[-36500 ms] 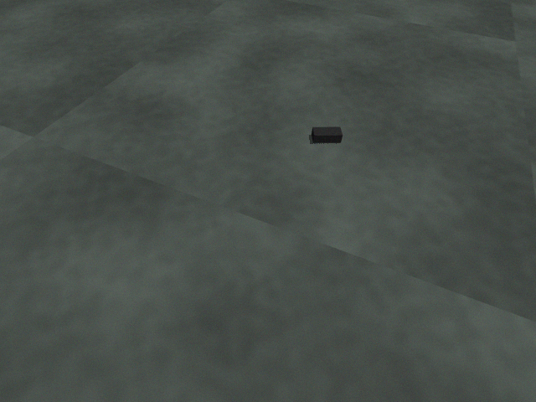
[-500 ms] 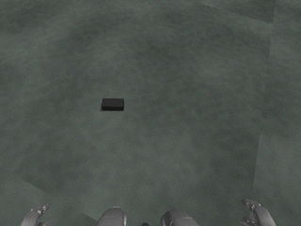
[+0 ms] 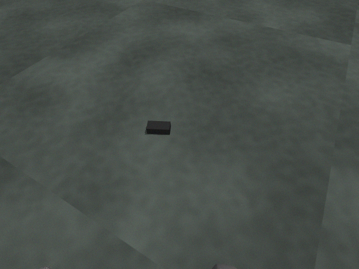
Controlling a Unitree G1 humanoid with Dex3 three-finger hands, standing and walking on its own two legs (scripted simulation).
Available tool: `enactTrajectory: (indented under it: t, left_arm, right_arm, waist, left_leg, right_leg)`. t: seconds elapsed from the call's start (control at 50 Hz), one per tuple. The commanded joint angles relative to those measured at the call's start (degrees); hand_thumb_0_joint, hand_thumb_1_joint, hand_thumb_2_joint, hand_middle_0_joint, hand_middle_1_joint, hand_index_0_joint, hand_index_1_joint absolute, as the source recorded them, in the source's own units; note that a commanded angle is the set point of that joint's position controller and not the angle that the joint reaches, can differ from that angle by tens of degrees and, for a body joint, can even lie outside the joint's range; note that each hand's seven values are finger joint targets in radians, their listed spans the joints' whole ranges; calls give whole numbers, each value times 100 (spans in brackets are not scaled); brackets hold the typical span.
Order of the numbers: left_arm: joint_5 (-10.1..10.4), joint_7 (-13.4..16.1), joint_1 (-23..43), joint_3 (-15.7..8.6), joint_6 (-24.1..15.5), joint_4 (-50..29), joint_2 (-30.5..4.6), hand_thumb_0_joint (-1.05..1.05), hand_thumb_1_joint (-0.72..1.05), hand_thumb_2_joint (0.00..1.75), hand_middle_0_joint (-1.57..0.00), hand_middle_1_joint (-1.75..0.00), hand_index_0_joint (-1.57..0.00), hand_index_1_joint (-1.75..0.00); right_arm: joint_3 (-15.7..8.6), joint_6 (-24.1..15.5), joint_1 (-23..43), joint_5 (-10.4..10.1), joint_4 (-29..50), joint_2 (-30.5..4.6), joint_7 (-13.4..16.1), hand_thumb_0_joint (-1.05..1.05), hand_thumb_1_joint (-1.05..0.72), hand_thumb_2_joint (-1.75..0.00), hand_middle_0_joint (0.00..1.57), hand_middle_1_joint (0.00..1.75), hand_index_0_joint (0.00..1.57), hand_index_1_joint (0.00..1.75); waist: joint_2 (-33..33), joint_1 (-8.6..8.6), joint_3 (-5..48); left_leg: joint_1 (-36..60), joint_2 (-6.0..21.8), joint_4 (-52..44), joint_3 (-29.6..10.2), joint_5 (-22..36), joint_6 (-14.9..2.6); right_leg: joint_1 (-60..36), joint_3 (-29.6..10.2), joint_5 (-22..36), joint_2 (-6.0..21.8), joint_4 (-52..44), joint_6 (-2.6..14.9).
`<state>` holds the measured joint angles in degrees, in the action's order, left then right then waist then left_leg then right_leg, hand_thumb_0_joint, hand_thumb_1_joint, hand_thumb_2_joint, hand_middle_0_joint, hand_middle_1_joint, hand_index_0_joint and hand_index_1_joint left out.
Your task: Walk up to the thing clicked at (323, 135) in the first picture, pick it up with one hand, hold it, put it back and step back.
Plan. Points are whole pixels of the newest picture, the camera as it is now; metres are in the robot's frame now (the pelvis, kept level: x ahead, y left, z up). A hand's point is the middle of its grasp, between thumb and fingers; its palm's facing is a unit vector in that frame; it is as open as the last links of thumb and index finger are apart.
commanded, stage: step back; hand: left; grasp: from above
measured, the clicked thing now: (158, 127) +1.10 +0.20 -0.73
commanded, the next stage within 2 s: stand in 0.78 s
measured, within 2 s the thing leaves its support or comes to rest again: neither
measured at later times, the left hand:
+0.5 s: hand out of the picture +0.07 +0.26 -0.13, palm faces +0.04 -0.91 -0.42, open 7.4 cm
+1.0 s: hand (73, 266) +0.14 +0.27 -0.14, palm faces -0.03 -0.94 -0.34, open 7.4 cm
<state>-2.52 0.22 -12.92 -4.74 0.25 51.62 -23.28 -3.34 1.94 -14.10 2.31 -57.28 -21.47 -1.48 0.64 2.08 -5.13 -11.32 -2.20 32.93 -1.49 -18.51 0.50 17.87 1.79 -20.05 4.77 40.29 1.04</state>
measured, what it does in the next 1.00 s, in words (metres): steps on the spot: left foot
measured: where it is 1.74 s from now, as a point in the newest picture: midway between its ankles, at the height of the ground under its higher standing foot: outside the picture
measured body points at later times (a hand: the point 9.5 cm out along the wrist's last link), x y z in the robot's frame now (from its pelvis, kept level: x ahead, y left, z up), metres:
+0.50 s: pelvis +0.04 -0.01 +0.01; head +0.06 -0.03 +0.46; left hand +0.07 +0.30 -0.10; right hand +0.13 -0.33 -0.13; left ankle +0.09 +0.15 -0.69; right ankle +0.04 -0.12 -0.72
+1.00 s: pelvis +0.06 +0.02 +0.01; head +0.06 +0.02 +0.46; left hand +0.14 +0.32 -0.12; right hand +0.17 -0.27 -0.11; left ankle +0.11 +0.15 -0.72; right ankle +0.04 -0.11 -0.72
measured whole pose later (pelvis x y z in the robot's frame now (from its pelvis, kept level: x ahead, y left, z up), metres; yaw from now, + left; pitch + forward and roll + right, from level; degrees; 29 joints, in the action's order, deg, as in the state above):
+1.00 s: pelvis +0.06 +0.02 +0.01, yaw -1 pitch -3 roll +0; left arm -0.4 -0.4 -7.7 0.2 -1.3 62.3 -20.1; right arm -0.3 -0.8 -3.3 0.5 -61.9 -19.7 -1.2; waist -0.5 0.7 -3.8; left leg -13.7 2.9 27.5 2.1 -10.2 0.9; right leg 6.9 0.6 -16.5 1.7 26.9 -1.7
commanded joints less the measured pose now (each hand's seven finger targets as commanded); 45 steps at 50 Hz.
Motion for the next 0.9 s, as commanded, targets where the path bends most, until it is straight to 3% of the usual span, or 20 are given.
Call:
enactTrajectory:
  t: [0.0, 0.02, 0.06, 0.12, 0.2, 0.22, 0.24, 0.26, 0.28, 0.34, 0.48, 0.54, 0.58, 0.62, 0.66, 0.7, 0.74, 0.76, 0.82, 0.88]
  left_arm:
    - [72, 24, 759, -272, -168, -417, -1314, 0, 90, 90, -20, -30, -20, -30]
    - [104, -23, 538, -282, -185, -353, -1359, 0, 90, 90, -20, -30, -20, -30]
    - [156, -92, 252, -225, -236, -197, -1091, 0, 90, 90, -20, -30, -20, -30]
    - [140, -136, 138, -229, -280, -98, -1010, 0, 90, 90, -20, -30, -20, -30]
    - [63, 4, -622, -271, -403, 284, -972, 0, 90, 90, -20, -30, -20, -30]
    - [-7, 69, -944, -377, -441, 326, -1277, 0, 90, 90, -20, -30, -20, -30]
    - [-41, 95, -808, -480, -475, 183, -1802, 0, 90, 90, -20, -30, -20, -30]
    - [-21, 90, -319, -488, -458, -2, -1952, 0, 90, 90, -20, -30, -20, -30]
    - [13, 87, -30, -481, -470, -75, -1863, 0, 90, 90, -20, -30, -20, -30]
    - [90, 101, 40, -313, -569, -78, -1322, 0, 90, 90, -20, -30, -20, -30]
    - [174, 142, 146, -162, -469, -70, -1210, 0, 90, 90, -20, -30, -20, -30]
    - [210, 145, 251, -98, -331, -135, -1195, 0, 90, 90, -20, -30, -20, -30]
    - [255, 141, 117, 0, -271, -166, -921, 0, 90, 90, -20, -30, -20, -30]
    - [330, 172, -84, 16, -148, 78, -909, 0, 90, 90, -20, -30, -20, -30]
    - [242, 152, -54, 20, -155, 281, -910, 0, 90, 90, -20, -30, -20, -30]
    - [190, 131, -179, -31, -235, 372, -1045, 0, 90, 90, -20, -30, -20, -30]
    - [177, 126, 90, -89, -263, 376, -1258, 0, 90, 90, -20, -30, -20, -30]
    - [168, 65, 328, 126, -257, 483, -1011, 0, 90, 90, -20, -30, -20, -30]
    - [239, 11, 384, 223, -256, 575, -827, 0, 90, 90, -20, -30, -20, -30]
    - [214, 8, 651, 212, -296, 697, -1038, 0, 90, 90, -20, -30, -20, -30]
  right_arm:
    - [-535, -317, -6, 15, 545, -2124, 79, 0, -90, -90, 20, 30, 20, 30]
    - [-477, -338, 396, 23, 634, -1929, 87, 0, -90, -90, 20, 30, 20, 30]
    - [-318, -383, 559, 51, 675, -1440, 95, 0, -90, -90, 20, 30, 20, 30]
    - [-404, -391, 362, 32, 602, -1575, 66, 0, -90, -90, 20, 30, 20, 30]
    - [-248, -219, 568, -61, 706, -1077, 63, 0, -90, -90, 20, 30, 20, 30]
    - [-123, -219, 450, -86, 780, -713, 77, 0, -90, -90, 20, 30, 20, 30]
    - [-103, -203, 425, -75, 879, -639, 116, 0, -90, -90, 20, 30, 20, 30]
    - [-261, -194, 423, -43, 765, -1185, 183, 0, -90, -90, 20, 30, 20, 30]
    - [-316, -239, 261, -51, 677, -1345, 185, 0, -90, -90, 20, 30, 20, 30]
    - [-277, -281, 86, -99, 489, -1126, 115, 0, -90, -90, 20, 30, 20, 30]
    - [-160, -260, 370, -110, 513, -801, 123, 0, -90, -90, 20, 30, 20, 30]
    - [-219, -276, 268, -84, 359, -891, 177, 0, -90, -90, 20, 30, 20, 30]
    - [-298, -301, 321, -47, 348, -1292, 230, 0, -90, -90, 20, 30, 20, 30]
    - [-293, -285, 899, -132, 484, -1630, 224, 0, -90, -90, 20, 30, 20, 30]
    - [-258, -229, 1225, -71, 408, -1503, 210, 0, -90, -90, 20, 30, 20, 30]
    - [-173, -219, 1305, -107, 419, -1310, 203, 0, -90, -90, 20, 30, 20, 30]
    - [-120, -216, 1336, -151, 330, -1098, 197, 0, -90, -90, 20, 30, 20, 30]
    - [-42, -274, 1006, -183, 207, -1027, 155, 0, -90, -90, 20, 30, 20, 30]
    - [-53, -379, 1358, -153, 76, -1181, 113, 0, -90, -90, 20, 30, 20, 30]
    - [26, -402, 1233, -187, -36, -987, 108, 0, -90, -90, 20, 30, 20, 30]
  waist:
    - [-964, -509, -253]
    - [-794, -242, -471]
    - [-810, -131, -424]
    - [-1207, -270, -125]
    - [-590, 185, 334]
    - [392, 292, 428]
    - [954, 250, 231]
    - [360, 156, -96]
    - [346, 16, -365]
    - [121, -126, -74]
    - [973, -80, 479]
    - [746, -235, 661]
    - [-145, -166, 931]
    - [-846, -43, 1032]
    - [-849, 20, 731]
    - [-798, 52, 759]
    - [-445, -67, 627]
    - [-501, -277, 648]
    - [-565, -98, 683]
    - [-59, -258, 655]
  left_leg:
    - [-549, 2297, -2417, -3497, -3573, -1594]
    - [-929, 2194, -2302, -2978, -3198, -1531]
    - [-579, 1494, -2020, -1890, -2080, -1112]
    - [-428, 1392, -1803, -1582, -1618, -1063]
    - [-1356, 809, 41, -536, -982, -598]
    - [-2058, 296, 1365, -174, -1133, -376]
    - [-2851, -211, 2321, -291, -1560, -183]
    - [-2395, 192, 2488, -800, -1538, -167]
    - [-2364, 414, 2593, -837, -1365, -188]
    - [-1944, 420, 2324, -836, -617, -127]
    - [-690, 400, 548, 288, 61, -33]
    - [80, 258, -459, 433, 1405, -200]
    - [519, 1174, -493, -610, 2444, -550]
    - [-404, 2129, -1017, -1546, 1264, -1381]
    - [-856, 1829, -1057, -1129, 495, -1108]
    - [-767, 1373, -523, -637, 863, -691]
    - [-710, 1006, -226, -344, 612, -408]
    - [-237, 904, -682, -379, 695, -344]
    - [5, 1182, -965, -627, 903, -379]
    - [278, 1067, -963, -396, 1589, -280]
  right_leg:
    - [1423, -374, -1330, -260, 1280, -4]
    - [1029, -458, -1182, -175, 1391, 36]
    - [946, -333, -661, -251, 824, 42]
    - [438, -38, -516, -357, 217, -18]
    - [-1651, -25, 318, -624, -1601, 43]
    - [-2099, -1525, -495, 215, -2145, 221]
    - [-1743, -3652, -1855, 1552, -2962, 679]
    - [-752, -4082, -2406, 2048, -3049, 1248]
    - [-529, -3883, -1990, 2088, -2872, 1509]
    - [-740, -1928, 413, 1139, -2358, 931]
    - [-629, -633, 4099, 833, -1207, 720]
    - [-351, -506, 3424, 528, -496, 406]
    - [114, -390, 2033, 58, -36, 137]
    - [-496, -95, -600, -416, 355, 33]
    - [-761, -112, -586, -360, -282, 73]
    - [-852, -398, 691, -171, -857, 116]
    - [-483, -1032, 752, 141, -1228, 273]
    - [-305, -982, 597, 256, -1387, 205]
    - [-503, -616, 639, -11, -1570, 22]
    - [-646, -705, 1325, 164, -1805, 16]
